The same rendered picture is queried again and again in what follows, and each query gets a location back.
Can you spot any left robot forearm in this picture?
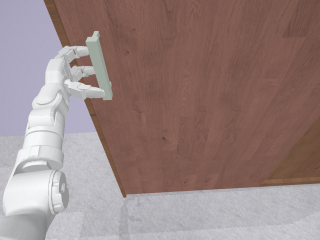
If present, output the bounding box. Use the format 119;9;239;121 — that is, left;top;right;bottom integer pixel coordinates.
2;83;70;215

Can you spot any handle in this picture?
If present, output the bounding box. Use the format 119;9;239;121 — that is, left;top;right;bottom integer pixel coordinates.
85;31;113;100

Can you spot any robot left hand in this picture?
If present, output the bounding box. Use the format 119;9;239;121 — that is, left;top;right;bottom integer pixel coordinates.
45;46;106;100

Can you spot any wardrobe door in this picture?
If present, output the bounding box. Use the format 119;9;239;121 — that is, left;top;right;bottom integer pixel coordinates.
54;0;320;195
265;116;320;180

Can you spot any left robot upper arm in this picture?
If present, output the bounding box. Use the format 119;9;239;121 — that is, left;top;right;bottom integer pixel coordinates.
0;169;69;240

